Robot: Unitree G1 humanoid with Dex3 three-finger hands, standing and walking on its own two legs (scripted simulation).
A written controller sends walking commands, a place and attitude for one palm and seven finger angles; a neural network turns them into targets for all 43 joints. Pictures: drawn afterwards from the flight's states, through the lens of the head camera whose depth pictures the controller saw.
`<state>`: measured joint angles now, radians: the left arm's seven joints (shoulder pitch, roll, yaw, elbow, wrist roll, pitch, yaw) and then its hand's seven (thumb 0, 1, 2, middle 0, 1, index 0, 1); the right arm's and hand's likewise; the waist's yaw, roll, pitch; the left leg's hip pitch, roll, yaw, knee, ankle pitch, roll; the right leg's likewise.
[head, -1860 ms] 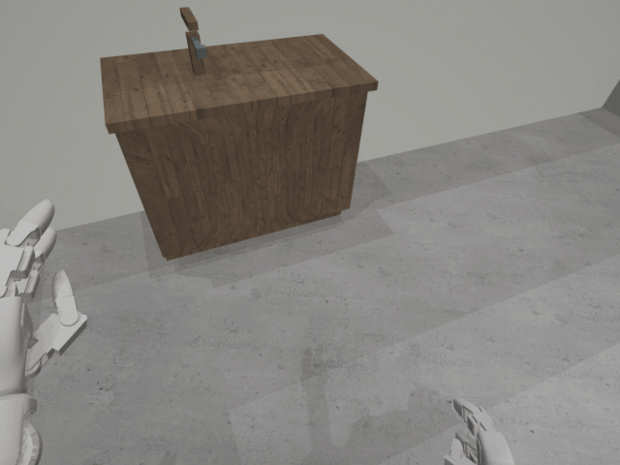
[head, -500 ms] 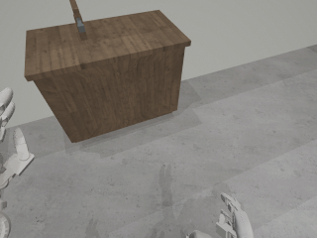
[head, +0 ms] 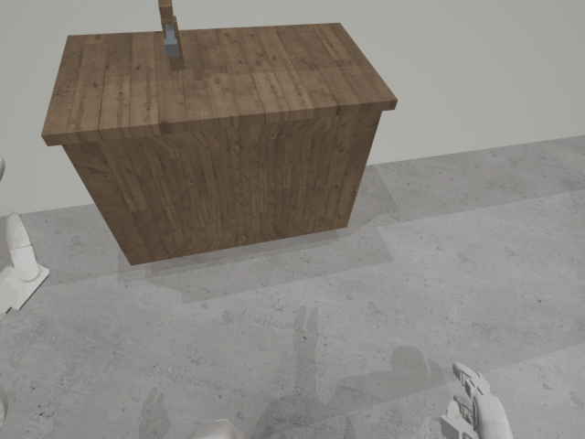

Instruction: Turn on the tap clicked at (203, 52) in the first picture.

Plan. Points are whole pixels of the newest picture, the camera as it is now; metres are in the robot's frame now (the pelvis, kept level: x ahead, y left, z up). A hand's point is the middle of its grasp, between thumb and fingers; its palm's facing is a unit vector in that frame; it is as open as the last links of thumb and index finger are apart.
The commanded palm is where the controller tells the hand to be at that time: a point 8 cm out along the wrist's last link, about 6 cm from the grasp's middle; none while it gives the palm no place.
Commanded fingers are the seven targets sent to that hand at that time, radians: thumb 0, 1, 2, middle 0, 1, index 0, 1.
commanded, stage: take the last steps up to it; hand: left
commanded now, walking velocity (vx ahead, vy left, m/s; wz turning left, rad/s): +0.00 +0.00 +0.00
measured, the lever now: (171, 48) +0.86 +0.31 +0.07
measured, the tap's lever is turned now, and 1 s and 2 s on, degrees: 0 0 0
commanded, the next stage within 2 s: come to a stop and stand still in 1.62 s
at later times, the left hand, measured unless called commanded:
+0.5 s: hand (148, 195) +0.31 +0.17 +0.20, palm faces +0.47 -0.80 -0.38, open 7.4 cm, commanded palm +0.25 +0.22 +0.20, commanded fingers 0.00 0.90 0.90 -0.20 -0.30 -0.20 -0.30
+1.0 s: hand (218, 118) +0.45 +0.13 +0.20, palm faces +0.39 -0.79 -0.48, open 7.4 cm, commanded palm +0.39 +0.17 +0.20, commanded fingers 0.00 0.90 0.90 -0.20 -0.30 -0.20 -0.30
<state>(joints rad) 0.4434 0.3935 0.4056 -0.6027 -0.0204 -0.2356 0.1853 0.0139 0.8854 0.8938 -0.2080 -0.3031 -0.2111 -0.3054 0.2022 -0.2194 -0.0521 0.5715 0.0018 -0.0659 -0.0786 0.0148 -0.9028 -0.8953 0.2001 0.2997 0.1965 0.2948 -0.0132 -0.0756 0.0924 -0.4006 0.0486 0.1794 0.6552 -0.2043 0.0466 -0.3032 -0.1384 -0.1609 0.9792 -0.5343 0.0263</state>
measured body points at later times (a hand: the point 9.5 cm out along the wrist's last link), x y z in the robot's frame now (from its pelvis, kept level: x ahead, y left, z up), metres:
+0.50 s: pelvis +0.11 -0.07 +0.03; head +0.13 -0.08 +0.47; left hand +0.28 +0.21 +0.22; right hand +0.29 -0.30 -0.07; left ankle +0.11 +0.08 -0.65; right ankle +0.09 -0.16 -0.71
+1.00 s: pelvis +0.23 -0.10 +0.01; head +0.24 -0.13 +0.45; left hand +0.42 +0.17 +0.22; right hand +0.36 -0.32 -0.11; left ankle +0.19 +0.04 -0.69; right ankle +0.26 -0.20 -0.71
